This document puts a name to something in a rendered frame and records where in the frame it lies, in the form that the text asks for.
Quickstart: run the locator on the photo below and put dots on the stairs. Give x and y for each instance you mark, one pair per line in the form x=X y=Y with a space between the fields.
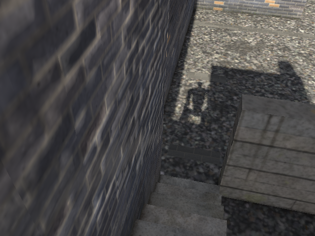
x=182 y=207

